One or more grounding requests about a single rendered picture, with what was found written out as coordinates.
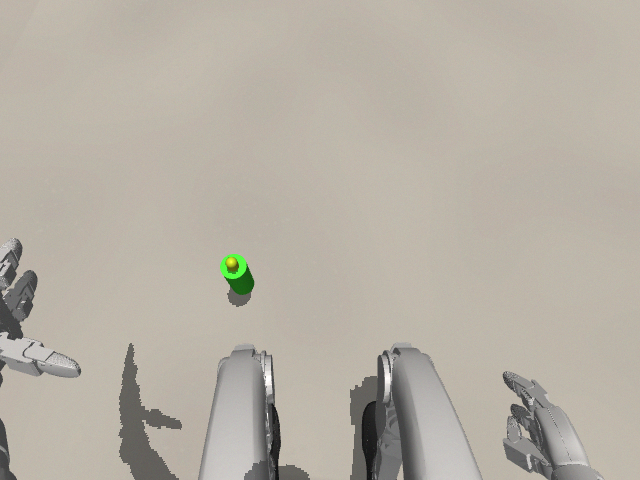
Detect left robot hand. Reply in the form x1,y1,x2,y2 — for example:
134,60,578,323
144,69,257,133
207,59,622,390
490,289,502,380
0,238,81,378

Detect right robot hand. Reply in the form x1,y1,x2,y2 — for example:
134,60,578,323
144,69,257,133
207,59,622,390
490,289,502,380
503,371,591,480

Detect left robot arm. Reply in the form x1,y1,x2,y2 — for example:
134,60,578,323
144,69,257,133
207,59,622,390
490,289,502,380
0,373,17,480

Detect right robot foot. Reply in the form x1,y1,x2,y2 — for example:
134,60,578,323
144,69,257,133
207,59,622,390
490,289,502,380
362,401,397,480

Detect bottle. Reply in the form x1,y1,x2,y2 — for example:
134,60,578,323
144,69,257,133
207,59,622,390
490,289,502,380
220,254,254,295

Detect right robot arm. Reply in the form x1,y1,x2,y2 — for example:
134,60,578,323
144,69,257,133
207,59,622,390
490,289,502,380
551,464,605,480

